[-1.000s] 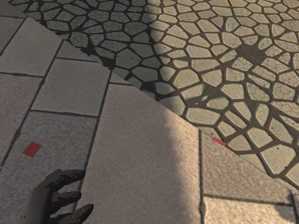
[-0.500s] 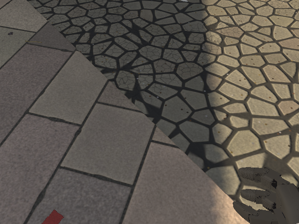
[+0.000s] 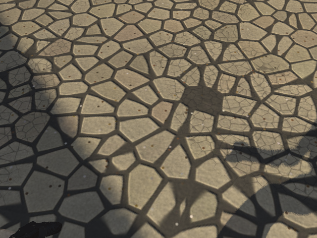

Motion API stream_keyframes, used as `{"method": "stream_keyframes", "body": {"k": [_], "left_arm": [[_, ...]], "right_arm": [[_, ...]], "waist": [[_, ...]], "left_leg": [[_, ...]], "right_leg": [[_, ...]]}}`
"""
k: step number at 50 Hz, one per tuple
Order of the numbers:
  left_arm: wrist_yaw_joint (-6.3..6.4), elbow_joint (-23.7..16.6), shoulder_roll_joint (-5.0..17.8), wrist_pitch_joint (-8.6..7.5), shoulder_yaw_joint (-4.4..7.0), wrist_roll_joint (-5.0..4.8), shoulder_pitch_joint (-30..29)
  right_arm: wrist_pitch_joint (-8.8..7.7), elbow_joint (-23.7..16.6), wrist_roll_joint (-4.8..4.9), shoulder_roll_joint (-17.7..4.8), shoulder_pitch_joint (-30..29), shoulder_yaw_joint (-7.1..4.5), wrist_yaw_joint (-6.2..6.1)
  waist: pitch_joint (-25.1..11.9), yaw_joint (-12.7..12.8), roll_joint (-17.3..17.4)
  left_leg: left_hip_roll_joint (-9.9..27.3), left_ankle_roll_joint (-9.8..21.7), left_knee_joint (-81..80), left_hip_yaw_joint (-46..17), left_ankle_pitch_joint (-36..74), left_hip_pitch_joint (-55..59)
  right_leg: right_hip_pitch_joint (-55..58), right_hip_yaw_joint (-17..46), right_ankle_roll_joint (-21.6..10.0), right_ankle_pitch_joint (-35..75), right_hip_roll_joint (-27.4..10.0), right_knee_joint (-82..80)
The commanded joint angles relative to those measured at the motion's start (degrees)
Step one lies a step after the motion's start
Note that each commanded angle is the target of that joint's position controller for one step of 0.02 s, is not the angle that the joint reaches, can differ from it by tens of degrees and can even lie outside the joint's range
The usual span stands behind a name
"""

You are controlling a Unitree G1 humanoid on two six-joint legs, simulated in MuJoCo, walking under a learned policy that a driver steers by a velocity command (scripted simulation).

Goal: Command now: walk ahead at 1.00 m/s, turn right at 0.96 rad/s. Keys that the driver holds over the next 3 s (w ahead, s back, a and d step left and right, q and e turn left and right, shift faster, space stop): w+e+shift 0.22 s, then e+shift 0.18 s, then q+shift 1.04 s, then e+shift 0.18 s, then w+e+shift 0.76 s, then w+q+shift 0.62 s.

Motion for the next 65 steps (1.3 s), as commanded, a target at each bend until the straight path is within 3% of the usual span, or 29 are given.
{"method": "stream_keyframes", "body": {"k": [1,2,3,4,6,10,14,17,19,20,21,22,23,24,25,27,29,31,38,44,45,46,47,48,49,51,54,60,65], "left_arm": [[0.97,-0.1,10.6,-1.70,3.80,1.86,20.0],[0.62,-0.1,10.1,-2.62,3.57,1.87,16.3],[0.63,-0.8,9.1,-3.18,3.22,2.27,12.0],[0.98,-1.4,7.9,-3.37,2.79,2.94,9.0],[1.67,-0.3,4.9,-3.31,1.91,1.66,7.6],[3.90,2.1,5.1,-2.67,2.23,0.68,9.9],[5.08,5.5,4.9,-0.76,2.91,-0.29,15.4],[6.64,6.2,4.6,0.55,3.25,-0.55,14.7],[7.15,5.8,4.6,1.26,3.66,-0.26,13.8],[6.88,5.2,3.7,1.40,3.29,0.28,12.7],[6.29,4.5,-2.2,1.53,1.18,1.47,14.8],[5.55,5.4,-5.9,1.72,0.03,-0.05,32.3],[5.07,5.6,0.8,1.71,-0.08,-0.92,34.7],[5.01,6.7,2.9,2.43,0.36,-0.88,26.4],[5.59,5.1,4.2,3.06,0.48,0.86,16.2],[6.17,2.1,4.1,3.51,0.53,2.92,10.5],[6.69,1.1,1.2,2.21,-0.08,4.77,8.5],[7.10,0.9,1.0,1.36,-0.25,4.75,8.2],[6.64,0.4,0.3,2.83,0.09,2.68,-1.7],[4.88,1.8,1.6,-0.04,1.25,1.56,-1.8],[4.92,2.7,2.7,-0.27,1.87,1.65,0.1],[5.18,2.7,4.9,-0.07,2.44,2.46,1.3],[5.07,2.0,8.6,0.62,2.92,4.99,-0.2],[4.78,1.8,6.3,0.33,2.83,6.27,-1.8],[5.03,0.9,3.3,0.27,2.06,5.41,-4.9],[5.52,0.3,1.0,0.69,1.32,3.64,-7.5],[6.13,1.2,2.2,1.41,1.42,3.81,-5.1],[6.01,3.1,6.9,2.40,3.21,3.91,-0.6],[4.41,4.2,8.8,1.72,4.52,1.90,-0.5]], "right_arm": [[-5.67,-13.8,3.05,-9.9,-10.3,-0.71,0.66],[-5.58,-13.4,2.03,-8.6,-10.9,-0.25,-0.04],[-4.85,-12.2,0.82,-7.8,-8.9,-0.34,-0.42],[-3.51,-11.3,0.63,-8.1,-6.5,-0.68,-0.27],[-1.66,-11.0,0.13,-7.8,-7.1,-1.05,-0.42],[-2.01,-14.6,-1.72,-2.9,-18.5,0.27,0.12],[-3.52,-17.9,-0.98,-3.2,-26.3,-0.55,1.98],[-3.61,-18.7,0.42,-4.9,-27.2,-1.52,2.31],[-3.68,-17.2,0.73,-7.0,-21.3,-2.90,1.52],[-3.66,-14.9,0.41,-7.7,-11.8,-3.64,1.28],[-3.20,-12.3,0.15,-9.5,-1.0,-3.43,1.34],[-2.78,-11.7,-2.39,-11.9,0.9,-3.39,2.11],[-1.67,-10.8,-0.75,-13.7,-0.4,-4.09,2.96],[-0.47,-12.1,-1.14,-7.2,-4.4,-2.56,2.55],[0.60,-13.2,-1.44,-2.1,-10.3,-0.17,2.21],[0.49,-12.8,-1.36,-3.6,-16.3,0.42,2.29],[0.03,-10.0,-0.65,-4.7,-12.0,-0.23,2.34],[0.02,-9.2,-0.29,-7.9,-9.4,-1.57,1.97],[5.82,-10.6,1.99,-8.7,-8.9,-3.29,-1.40],[8.20,-12.6,1.59,-8.7,-7.5,-4.46,-2.64],[8.28,-13.0,1.93,-7.5,-7.5,-4.11,-2.57],[8.50,-13.0,1.91,-4.7,-5.0,-3.32,-2.39],[8.21,-14.7,2.77,-3.9,-4.0,-3.26,-2.34],[7.45,-15.1,1.54,-9.6,-4.3,-4.83,-1.78],[7.72,-13.8,1.47,-12.3,-3.2,-5.78,-1.47],[9.09,-11.8,1.17,-10.4,-1.0,-5.72,-1.59],[9.41,-14.4,1.81,-7.0,-5.1,-4.28,-0.74],[8.84,-18.4,1.49,-4.5,-11.6,-2.70,0.88],[10.12,-19.1,1.63,-5.3,-12.7,-3.24,1.68]], "waist": [[-16.2,9.2,-5.1],[-10.4,5.3,5.3],[-7.8,1.8,7.3],[-6.1,-0.7,4.8],[-2.3,-1.7,2.5],[0.8,2.7,0.8],[-0.4,7.9,-1.4],[-0.8,7.1,-4.6],[-4.7,4.1,-4.7],[-10.5,-0.7,-4.3],[-20.5,-2.4,1.1],[-30.0,4.9,22.2],[-35.1,4.5,23.3],[-28.3,1.7,14.0],[-18.5,1.4,2.7],[-9.1,4.7,4.3],[-10.4,4.2,6.0],[-14.9,4.0,6.5],[-8.7,2.4,9.3],[-6.7,2.6,11.9],[-7.6,3.3,10.6],[-11.4,2.2,4.1],[-10.3,0.3,-11.0],[-8.5,-0.1,-11.3],[-7.5,-1.1,-8.1],[-6.4,-1.3,-5.5],[-4.6,1.0,-6.2],[-7.5,4.4,-6.7],[-8.4,3.8,-8.1]], "left_leg": [[-3.4,5.1,21.7,-12.7,4.5,-50.0],[-1.2,4.9,15.8,-12.8,7.6,-46.1],[0.7,4.2,10.9,-13.6,9.2,-40.8],[1.9,3.1,7.5,-14.4,9.7,-36.4],[2.9,0.9,-1.1,-13.2,8.7,-33.3],[-0.4,-1.6,-20.4,-8.6,30.2,-26.6],[-6.0,-0.6,-37.5,-8.2,44.3,-20.6],[-5.7,-0.7,-42.3,-12.3,41.3,-21.1],[-4.6,-0.8,-45.6,-12.4,42.2,-15.8],[-2.2,-0.5,-45.7,-11.8,48.0,-5.3],[8.1,-0.1,-33.0,-16.8,65.5,14.2],[22.0,11.6,-30.0,-40.5,75.4,30.8],[25.8,18.0,-35.7,-53.2,43.6,30.1],[19.8,17.4,-41.5,-45.6,26.9,21.3],[13.2,13.0,-45.7,-36.0,22.9,6.7],[9.5,13.3,-47.3,-33.4,35.8,-11.0],[5.2,12.3,-44.8,-26.6,57.4,-11.3],[6.8,14.4,-43.1,-27.8,67.8,-6.0],[1.6,10.8,-50.4,-32.3,13.5,-15.6],[-0.5,8.9,-48.4,-38.6,8.1,-15.6],[-2.5,7.2,-45.6,-37.2,6.0,-18.3],[-6.3,4.7,-35.9,-32.0,-4.3,-23.9],[-14.1,2.0,-22.2,-18.4,-9.6,-34.4],[-9.2,-0.6,-10.4,-16.6,-6.8,-37.3],[-7.0,-2.0,-5.3,-14.7,-2.5,-36.8],[-6.0,-3.7,2.8,-12.5,4.1,-37.4],[-2.3,-6.0,3.8,-7.0,8.5,-39.9],[1.9,-6.3,-9.7,-3.6,9.1,-36.2],[0.4,-2.3,-22.4,0.4,7.7,-26.7]], "right_leg": [[54.9,55.4,-12.2,-25.4,-17.6,-35.1],[43.4,50.8,-10.6,-18.9,-16.0,-35.0],[34.1,45.1,-10.1,-12.7,-13.5,-33.8],[26.9,40.2,-10.3,-9.1,-10.6,-34.0],[18.8,33.3,-10.0,-5.5,-7.6,-35.5],[9.6,23.9,-7.1,5.8,-1.6,-33.2],[12.2,27.0,-1.7,0.4,0.6,-26.0],[20.6,32.9,0.9,1.4,-0.9,-16.4],[26.3,32.9,4.1,6.6,0.0,-5.5],[25.8,29.4,7.1,8.6,2.7,6.8],[15.5,24.1,9.7,-19.5,3.8,23.9],[-1.8,23.0,12.6,-37.4,9.6,48.2],[-6.5,22.2,13.2,-27.7,2.9,53.6],[-6.5,18.9,13.6,-22.6,0.1,50.6],[-2.5,14.8,13.4,-17.2,-1.4,42.6],[3.6,13.0,13.0,-12.0,-4.7,31.3],[6.3,10.3,12.4,-14.2,-3.9,24.8],[4.2,11.0,12.9,-12.4,-2.7,21.5],[9.6,13.4,13.0,-2.0,1.6,-3.6],[20.6,13.4,10.8,1.7,1.7,-23.6],[26.9,13.5,9.6,5.4,-1.5,-28.8],[35.6,20.0,5.8,5.7,-11.1,-29.8],[36.1,33.2,-1.6,12.1,-22.5,-32.0],[31.1,35.9,-4.9,14.5,-26.4,-32.9],[29.3,29.7,-3.7,13.6,-23.6,-32.0],[27.4,20.6,-0.7,10.5,-17.4,-31.0],[26.9,12.8,-2.1,15.4,-15.8,-32.0],[32.3,6.4,-3.6,21.0,-19.4,-30.6],[31.8,1.7,-0.9,23.2,-22.4,-26.8]]}}
Next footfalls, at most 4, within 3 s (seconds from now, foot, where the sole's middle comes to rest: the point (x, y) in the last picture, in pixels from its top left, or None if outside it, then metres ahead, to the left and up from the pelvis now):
0.40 left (147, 199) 0.62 0.07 -0.76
0.92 right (190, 210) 0.56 -0.11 -0.76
1.38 left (124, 217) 0.54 0.17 -0.76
2.10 right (188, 146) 0.88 -0.13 -0.76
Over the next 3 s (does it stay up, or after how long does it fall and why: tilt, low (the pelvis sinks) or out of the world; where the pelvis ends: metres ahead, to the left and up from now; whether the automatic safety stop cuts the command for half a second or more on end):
stays up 1.55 -0.31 -0.02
